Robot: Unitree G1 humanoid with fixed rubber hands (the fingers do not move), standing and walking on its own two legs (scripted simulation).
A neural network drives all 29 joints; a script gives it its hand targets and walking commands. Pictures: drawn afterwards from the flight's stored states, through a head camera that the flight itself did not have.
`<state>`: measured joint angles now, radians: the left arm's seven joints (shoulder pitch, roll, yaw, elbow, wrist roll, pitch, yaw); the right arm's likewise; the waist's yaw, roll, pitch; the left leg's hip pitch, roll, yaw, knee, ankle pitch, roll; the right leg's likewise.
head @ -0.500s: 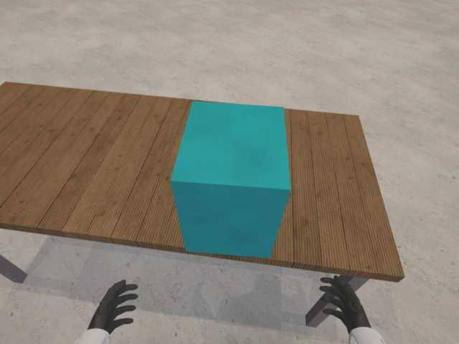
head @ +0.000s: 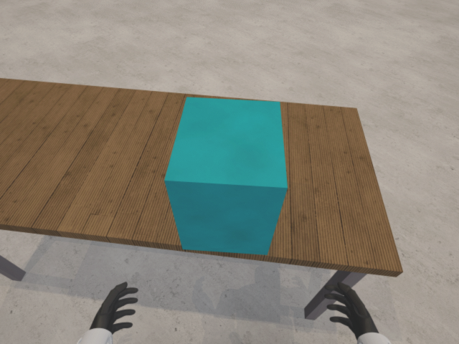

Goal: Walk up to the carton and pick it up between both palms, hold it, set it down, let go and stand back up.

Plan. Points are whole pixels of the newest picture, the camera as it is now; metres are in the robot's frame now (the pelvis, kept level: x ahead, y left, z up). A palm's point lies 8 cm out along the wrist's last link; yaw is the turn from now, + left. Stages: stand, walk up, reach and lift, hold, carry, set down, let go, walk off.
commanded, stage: let go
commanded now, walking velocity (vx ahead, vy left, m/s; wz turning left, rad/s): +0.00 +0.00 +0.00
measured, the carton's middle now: (228, 179) +0.43 +0.01 -0.01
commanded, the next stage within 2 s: stand in 0.06 s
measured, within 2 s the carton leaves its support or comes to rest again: neither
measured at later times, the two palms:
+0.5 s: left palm out of the picture +0.07 +0.25 -0.11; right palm out of the picture +0.05 -0.25 -0.13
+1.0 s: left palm out of the picture +0.00 +0.24 -0.13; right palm out of the picture -0.03 -0.22 -0.14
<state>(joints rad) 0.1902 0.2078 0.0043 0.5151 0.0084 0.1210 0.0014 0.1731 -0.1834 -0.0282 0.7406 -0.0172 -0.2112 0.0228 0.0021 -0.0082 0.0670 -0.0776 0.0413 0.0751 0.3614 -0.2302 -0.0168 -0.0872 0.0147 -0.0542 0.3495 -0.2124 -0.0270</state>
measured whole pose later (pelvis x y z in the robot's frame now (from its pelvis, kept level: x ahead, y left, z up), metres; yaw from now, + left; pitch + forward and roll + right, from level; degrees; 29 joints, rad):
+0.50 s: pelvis +0.00 +0.00 +0.00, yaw -1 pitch +0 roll +0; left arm 0.36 0.21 0.02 0.72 0.03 -0.02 0.00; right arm 0.32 -0.23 -0.05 0.84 -0.03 0.00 0.02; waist 0.00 0.02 -0.04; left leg -0.17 0.04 0.09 0.42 -0.25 -0.01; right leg -0.19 0.01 -0.04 0.42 -0.23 -0.02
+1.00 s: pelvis -0.01 +0.01 +0.00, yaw -1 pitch -1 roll +0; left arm 0.41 0.17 0.02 0.93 0.02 -0.03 0.03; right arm 0.37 -0.18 -0.03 1.02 -0.02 0.00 -0.01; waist 0.00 0.02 -0.02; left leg -0.13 0.03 0.10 0.37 -0.22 0.00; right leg -0.16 0.01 -0.03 0.38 -0.20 -0.02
